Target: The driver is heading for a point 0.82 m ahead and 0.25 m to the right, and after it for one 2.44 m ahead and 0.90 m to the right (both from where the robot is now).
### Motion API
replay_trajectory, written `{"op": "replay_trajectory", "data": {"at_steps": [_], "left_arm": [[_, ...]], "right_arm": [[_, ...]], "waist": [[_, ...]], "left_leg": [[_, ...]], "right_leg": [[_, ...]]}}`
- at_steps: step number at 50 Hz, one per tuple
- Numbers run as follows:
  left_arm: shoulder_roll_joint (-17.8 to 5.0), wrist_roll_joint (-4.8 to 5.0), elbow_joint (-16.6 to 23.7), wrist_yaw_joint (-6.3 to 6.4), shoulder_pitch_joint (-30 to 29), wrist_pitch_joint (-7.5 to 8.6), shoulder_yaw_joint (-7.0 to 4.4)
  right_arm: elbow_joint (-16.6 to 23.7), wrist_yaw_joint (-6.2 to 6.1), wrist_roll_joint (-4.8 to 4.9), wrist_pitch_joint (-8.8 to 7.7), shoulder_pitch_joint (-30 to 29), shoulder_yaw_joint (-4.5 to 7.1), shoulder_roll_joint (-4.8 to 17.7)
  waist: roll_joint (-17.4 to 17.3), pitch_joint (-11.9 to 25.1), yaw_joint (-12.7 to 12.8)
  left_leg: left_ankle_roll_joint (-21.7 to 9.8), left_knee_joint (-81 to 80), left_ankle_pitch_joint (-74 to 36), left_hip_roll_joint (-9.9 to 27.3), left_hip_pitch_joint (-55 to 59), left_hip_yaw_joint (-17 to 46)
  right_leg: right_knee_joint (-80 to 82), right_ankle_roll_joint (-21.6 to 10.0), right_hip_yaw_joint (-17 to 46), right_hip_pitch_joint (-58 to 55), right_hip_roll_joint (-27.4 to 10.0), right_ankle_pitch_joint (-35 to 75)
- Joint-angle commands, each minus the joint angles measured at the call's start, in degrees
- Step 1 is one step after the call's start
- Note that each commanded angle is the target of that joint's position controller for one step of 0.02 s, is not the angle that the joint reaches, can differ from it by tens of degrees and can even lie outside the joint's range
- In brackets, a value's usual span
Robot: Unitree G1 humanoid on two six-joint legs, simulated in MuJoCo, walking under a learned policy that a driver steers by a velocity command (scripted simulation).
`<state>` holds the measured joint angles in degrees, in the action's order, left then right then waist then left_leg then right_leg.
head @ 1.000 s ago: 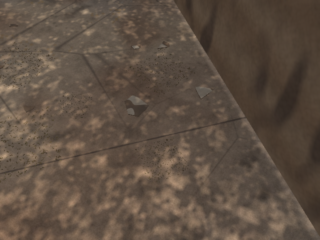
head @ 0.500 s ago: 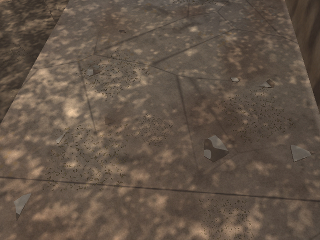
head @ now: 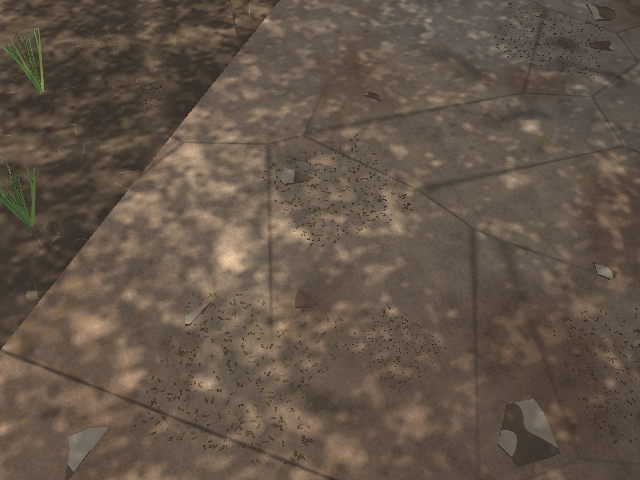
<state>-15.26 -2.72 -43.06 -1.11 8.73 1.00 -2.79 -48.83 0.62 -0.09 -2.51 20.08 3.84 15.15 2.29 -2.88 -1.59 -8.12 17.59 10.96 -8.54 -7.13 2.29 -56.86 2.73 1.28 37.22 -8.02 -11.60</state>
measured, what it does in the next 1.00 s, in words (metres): walks ahead, turning right: right foot, then left foot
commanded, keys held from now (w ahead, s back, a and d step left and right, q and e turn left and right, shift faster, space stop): w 0.16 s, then w+e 0.84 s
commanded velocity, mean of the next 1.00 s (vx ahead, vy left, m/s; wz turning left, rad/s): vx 0.50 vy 0.00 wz -0.26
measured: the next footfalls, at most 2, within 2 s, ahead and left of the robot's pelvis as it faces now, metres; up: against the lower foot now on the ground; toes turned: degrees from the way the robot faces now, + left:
right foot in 0.28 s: +0.34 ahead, -0.11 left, +0.00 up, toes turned -1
left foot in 0.80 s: +0.63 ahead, +0.04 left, +0.00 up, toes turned -17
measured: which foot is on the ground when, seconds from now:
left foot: down 0.00-0.28, up 0.30-0.78, down 0.80-1.00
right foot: up 0.00-0.26, down 0.28-0.80, up 0.82-1.00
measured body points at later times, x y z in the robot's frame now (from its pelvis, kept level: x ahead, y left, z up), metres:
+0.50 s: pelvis +0.29 -0.06 +0.00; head +0.31 -0.07 +0.45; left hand +0.34 +0.22 -0.13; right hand +0.39 -0.32 -0.13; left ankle +0.29 +0.09 -0.67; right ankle +0.30 -0.11 -0.74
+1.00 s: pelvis +0.55 -0.03 +0.00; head +0.58 -0.02 +0.45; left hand +0.73 +0.21 -0.13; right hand +0.56 -0.32 -0.10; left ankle +0.59 +0.05 -0.74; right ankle +0.48 -0.14 -0.66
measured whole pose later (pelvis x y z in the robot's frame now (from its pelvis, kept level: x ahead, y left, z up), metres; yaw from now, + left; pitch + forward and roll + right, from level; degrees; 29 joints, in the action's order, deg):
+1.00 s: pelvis +0.55 -0.03 +0.00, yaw -21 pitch +1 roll +0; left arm -18.4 -1.9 -44.5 -2.2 16.3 0.1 -4.4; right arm -43.6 -0.5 -1.6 -4.7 14.3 1.5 14.6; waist 3.1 -1.0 0.5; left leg -2.5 21.7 10.8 -0.9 -12.2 -4.7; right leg -63.5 -2.6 1.9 28.5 0.4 -18.0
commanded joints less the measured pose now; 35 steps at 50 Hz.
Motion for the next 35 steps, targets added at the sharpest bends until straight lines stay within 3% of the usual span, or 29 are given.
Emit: {"op": "replay_trajectory", "data": {"at_steps": [1, 7, 9, 11, 12, 13, 14, 15, 16, 17, 18, 19, 20, 22, 24, 28, 31, 35], "left_arm": [[-3.6, 0.08, 3.4, -0.22, -1.9, 0.04, -0.67], [-3.0, 0.72, 6.5, -0.92, -11.5, 0.89, 0.23], [-3.2, 0.98, 7.4, -1.07, -12.8, 1.33, 0.40], [-4.0, 1.20, 6.4, -0.90, -9.1, 1.67, 0.16], [-4.8, 1.36, 5.0, -0.47, -5.0, 1.76, -0.28], [-6.1, 1.55, 2.7, 0.13, 1.8, 1.97, -0.92], [-6.9, 1.21, 0.0, 0.74, 10.6, 2.42, -1.47], [-10.8, 0.18, -1.6, 1.46, 19.9, 2.56, -2.47], [-15.6, 0.08, -2.3, 0.97, 19.3, 2.24, -3.80], [-11.1, 2.56, -1.8, -0.01, 13.9, 1.68, -3.05], [-8.4, 2.79, -0.7, -0.22, 9.0, 1.55, -2.46], [-6.5, 2.24, -0.8, -0.35, 7.5, 1.69, -1.99], [-5.9, 2.16, -1.4, -0.15, 7.8, 1.96, -1.76], [-6.0, 2.56, -2.7, 0.07, 8.9, 2.65, -1.68], [-7.3, 2.90, -3.4, 0.19, 10.7, 3.06, -2.12], [-8.1, 2.96, -4.0, 0.44, 14.2, 2.64, -2.56], [-8.5, 2.91, -4.3, 0.56, 17.2, 2.39, -2.98], [-9.1, 2.03, -3.9, 1.01, 19.2, 1.96, -3.29]], "right_arm": [[2.3, -0.23, 0.14, -1.37, 3.0, 1.38, 7.2], [-0.1, -1.08, -0.48, -1.69, 8.8, 0.71, 7.2], [-0.7, -1.44, -0.95, -1.69, 9.1, 0.61, 7.8], [-0.8, -1.72, -1.31, -1.94, 6.9, 0.54, 8.5], [-1.0, -1.82, -1.50, -2.12, 6.2, 0.57, 9.0], [-1.3, -1.76, -1.88, -2.08, 5.6, 0.66, 9.5], [-1.2, -1.71, -1.71, -2.04, 4.6, 0.61, 9.6], [0.5, -1.72, -1.55, -2.35, 5.0, -0.18, 7.2], [0.9, -0.98, -0.16, -2.36, 11.9, -0.64, 3.1], [1.2, -1.09, -2.42, -2.46, 7.7, -0.42, 6.7], [2.4, -0.69, -2.16, -2.78, 2.4, -0.35, 7.2], [3.4, -0.41, -2.12, -3.11, -0.8, -0.70, 6.6], [4.0, -0.18, -2.34, -2.79, -1.8, -0.80, 6.1], [4.6, 0.13, -2.77, -1.37, -1.0, -1.27, 4.9], [5.4, 0.29, -2.94, -0.49, -2.2, -1.64, 4.1], [9.2, 0.45, -2.68, -0.08, -13.0, -2.28, 3.4], [11.0, 0.69, -2.20, -0.30, -18.7, -2.74, 3.0], [13.2, 0.62, -1.53, -1.03, -23.7, -2.97, 3.5]], "waist": [[-4.8, 0.8, -0.3], [-5.4, -0.9, -3.8], [-6.0, -1.7, -3.6], [-6.8, -1.2, -1.1], [-7.4, 0.8, 0.7], [-7.2, 4.4, 3.7], [-5.7, 8.8, 8.0], [0.1, 15.5, 10.8], [14.5, 18.6, 5.3], [4.9, 13.0, 4.0], [0.8, 5.9, 3.0], [-2.5, 3.1, 2.6], [-2.5, 1.6, 1.6], [-0.2, 2.7, -0.1], [0.2, 2.9, -0.2], [0.6, 0.0, 2.5], [1.3, 0.8, 5.0], [2.0, 1.6, 6.7]], "left_leg": [[-4.9, -7.0, -21.8, 14.9, 2.9, 11.6], [-3.3, -5.1, -28.5, 16.3, 11.4, 11.0], [-3.2, -4.6, -31.3, 17.6, 13.4, 10.6], [-1.6, -2.2, -41.0, 18.1, 13.2, 8.2], [-0.8, 1.7, -49.8, 18.0, 13.4, 7.0], [-0.1, 9.8, -56.3, 17.2, 14.0, 5.5], [0.8, 21.1, -53.2, 15.4, 10.0, 3.0], [1.6, 38.1, -34.0, 12.4, -0.5, 0.5], [4.8, 57.5, 14.9, 0.4, -21.5, -2.3], [3.8, 60.3, 14.5, 4.4, -27.5, 3.2], [4.0, 58.2, 9.0, 7.4, -29.0, 3.0], [4.4, 55.2, 6.6, 9.1, -28.1, 2.3], [5.1, 52.5, 6.0, 10.4, -26.9, 2.1], [6.9, 48.1, 6.0, 11.4, -23.4, 1.4], [8.6, 44.5, 6.0, 11.8, -24.0, 0.0], [11.2, 32.2, -2.4, 12.6, -27.9, -1.6], [11.6, 24.5, -8.3, 11.5, -27.7, -1.7], [10.9, 18.4, -7.7, 9.5, -26.0, -1.4]], "right_leg": [[6.1, 0.1, -1.9, 3.1, 1.0, 7.2], [17.8, -2.4, -3.7, 4.1, 3.9, 11.6], [21.4, -4.0, -4.4, 2.3, 5.1, 10.0], [24.8, -6.6, -5.4, -5.2, 7.2, 6.2], [25.3, -7.8, -6.1, -11.0, 9.3, 3.7], [26.5, -9.2, -6.7, -18.0, 11.4, 1.8], [29.8, -10.9, -5.6, -29.2, 10.6, 4.5], [29.4, -14.2, 8.5, -42.8, -1.1, 0.9], [36.2, -23.9, 39.1, -54.3, -14.1, 2.6], [40.6, -22.8, 42.7, -49.2, -11.7, -3.0], [41.1, -21.6, 32.6, -41.4, -10.0, -2.4], [42.3, -20.5, 27.1, -36.3, -7.2, 3.9], [42.9, -19.4, 23.1, -32.8, -4.8, 9.3], [44.1, -18.3, 18.3, -29.2, -1.7, 15.6], [45.1, -18.8, 16.2, -27.5, -0.5, 17.0], [47.2, -17.4, 15.1, -25.8, 1.8, 13.3], [45.1, -15.5, 15.3, -28.8, 2.7, 15.4], [40.2, -14.8, 18.0, -33.0, 1.6, 21.6]]}}
Velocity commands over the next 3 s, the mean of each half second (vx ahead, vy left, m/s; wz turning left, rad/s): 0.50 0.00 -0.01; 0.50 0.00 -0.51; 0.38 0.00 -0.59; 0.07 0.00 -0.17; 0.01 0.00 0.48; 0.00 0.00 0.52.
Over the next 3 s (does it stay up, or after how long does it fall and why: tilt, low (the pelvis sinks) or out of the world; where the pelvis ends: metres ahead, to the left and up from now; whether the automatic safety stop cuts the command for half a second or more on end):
stays up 0.78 -0.16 0.00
